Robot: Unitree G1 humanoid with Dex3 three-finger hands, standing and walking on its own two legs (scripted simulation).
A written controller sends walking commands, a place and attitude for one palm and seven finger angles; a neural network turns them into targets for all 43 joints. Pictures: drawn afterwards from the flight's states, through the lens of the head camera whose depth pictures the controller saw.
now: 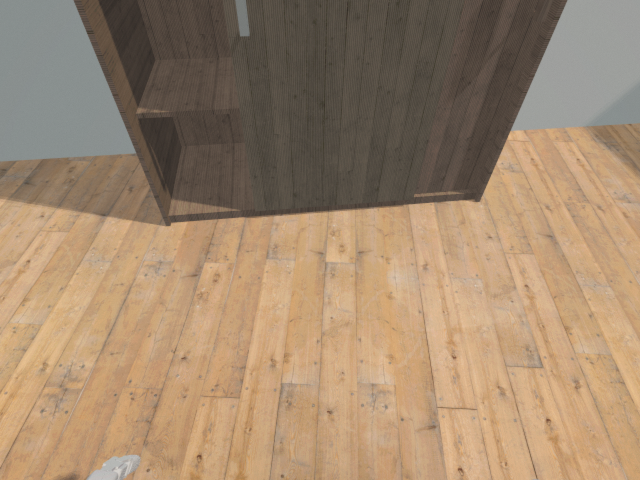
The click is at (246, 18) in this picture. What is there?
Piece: wardrobe's sliding door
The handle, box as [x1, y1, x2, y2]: [235, 0, 249, 35]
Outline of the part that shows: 235,0 240,35 249,35 245,0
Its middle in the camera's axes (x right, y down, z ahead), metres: -0.22 -0.70 +1.02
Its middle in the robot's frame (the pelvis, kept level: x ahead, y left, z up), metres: +1.24 +0.30 +0.19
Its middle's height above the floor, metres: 0.95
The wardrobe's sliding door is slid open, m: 0.37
